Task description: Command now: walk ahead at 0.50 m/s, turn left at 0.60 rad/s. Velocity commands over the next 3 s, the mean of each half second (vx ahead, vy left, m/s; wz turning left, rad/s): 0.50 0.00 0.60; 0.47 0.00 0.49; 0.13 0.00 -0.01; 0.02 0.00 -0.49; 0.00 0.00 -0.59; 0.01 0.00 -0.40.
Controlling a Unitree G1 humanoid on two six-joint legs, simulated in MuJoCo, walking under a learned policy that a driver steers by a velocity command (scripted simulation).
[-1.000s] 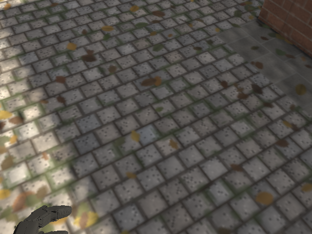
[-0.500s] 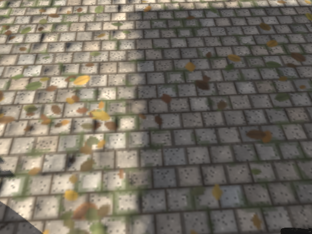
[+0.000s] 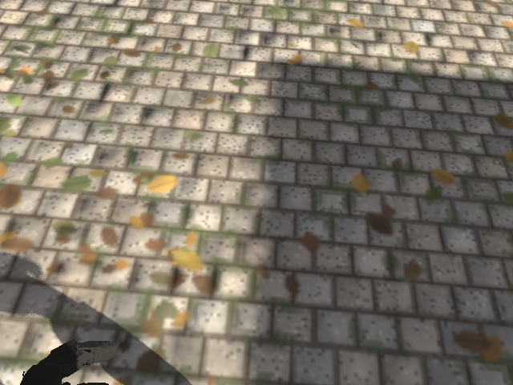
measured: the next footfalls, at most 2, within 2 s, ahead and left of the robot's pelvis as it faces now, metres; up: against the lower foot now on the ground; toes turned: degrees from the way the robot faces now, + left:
right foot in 0.10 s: +0.24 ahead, -0.14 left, +0.00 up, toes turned +7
left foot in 0.60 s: +0.45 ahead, +0.19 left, +0.00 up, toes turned +25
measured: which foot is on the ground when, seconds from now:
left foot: down 0.00-0.10, up 0.12-0.58, down 0.60-1.00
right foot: up 0.00-0.08, down 0.10-0.60, up 0.62-1.00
